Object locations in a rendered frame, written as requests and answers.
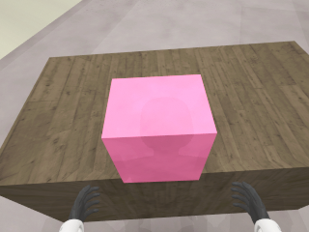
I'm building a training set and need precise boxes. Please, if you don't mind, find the robot right hand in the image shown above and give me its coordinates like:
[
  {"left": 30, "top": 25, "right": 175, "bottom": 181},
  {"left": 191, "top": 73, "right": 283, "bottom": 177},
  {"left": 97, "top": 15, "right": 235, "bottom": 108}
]
[{"left": 230, "top": 181, "right": 270, "bottom": 224}]

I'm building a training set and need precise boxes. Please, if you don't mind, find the right robot forearm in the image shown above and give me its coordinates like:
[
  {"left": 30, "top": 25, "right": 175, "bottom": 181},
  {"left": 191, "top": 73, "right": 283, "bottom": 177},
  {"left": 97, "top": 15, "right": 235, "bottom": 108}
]
[{"left": 254, "top": 218, "right": 281, "bottom": 232}]

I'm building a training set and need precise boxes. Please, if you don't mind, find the pedestal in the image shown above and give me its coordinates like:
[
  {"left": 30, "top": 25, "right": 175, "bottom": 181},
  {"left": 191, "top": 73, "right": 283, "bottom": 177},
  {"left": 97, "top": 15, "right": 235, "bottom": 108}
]
[{"left": 0, "top": 41, "right": 309, "bottom": 223}]

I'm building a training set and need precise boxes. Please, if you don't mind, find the robot left hand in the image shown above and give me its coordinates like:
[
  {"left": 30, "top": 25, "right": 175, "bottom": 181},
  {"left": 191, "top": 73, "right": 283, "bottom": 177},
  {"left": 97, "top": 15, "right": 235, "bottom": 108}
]
[{"left": 68, "top": 185, "right": 100, "bottom": 223}]

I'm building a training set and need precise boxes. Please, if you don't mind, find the carton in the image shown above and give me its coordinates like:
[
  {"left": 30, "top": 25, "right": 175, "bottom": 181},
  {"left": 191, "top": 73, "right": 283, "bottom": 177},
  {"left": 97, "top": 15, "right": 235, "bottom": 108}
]
[{"left": 101, "top": 74, "right": 217, "bottom": 183}]

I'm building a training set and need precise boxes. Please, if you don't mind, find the left robot forearm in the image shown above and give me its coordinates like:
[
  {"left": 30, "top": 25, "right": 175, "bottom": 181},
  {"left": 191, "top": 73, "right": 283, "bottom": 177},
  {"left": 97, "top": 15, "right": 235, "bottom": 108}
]
[{"left": 59, "top": 218, "right": 84, "bottom": 232}]

